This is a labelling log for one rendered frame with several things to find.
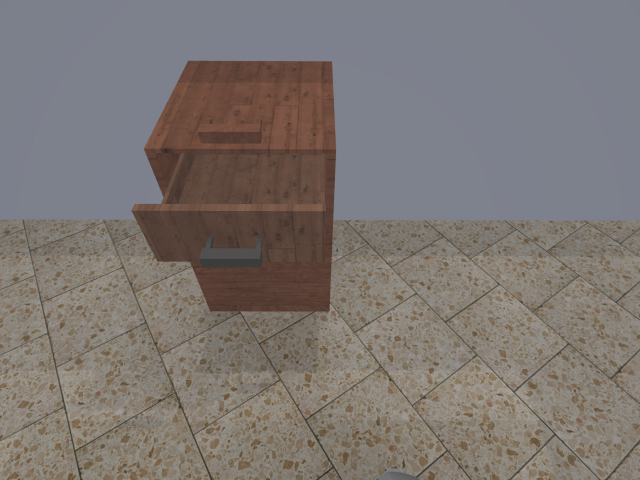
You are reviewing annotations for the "cabinet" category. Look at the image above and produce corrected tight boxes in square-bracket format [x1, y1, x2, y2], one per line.
[144, 61, 336, 311]

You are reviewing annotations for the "handle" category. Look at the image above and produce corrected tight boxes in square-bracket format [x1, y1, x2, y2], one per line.
[198, 124, 262, 144]
[199, 237, 263, 267]

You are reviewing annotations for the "drawer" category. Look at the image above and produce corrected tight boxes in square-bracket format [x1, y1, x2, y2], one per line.
[132, 153, 326, 262]

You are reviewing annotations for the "right robot shin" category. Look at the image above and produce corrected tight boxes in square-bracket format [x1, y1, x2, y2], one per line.
[381, 468, 403, 477]

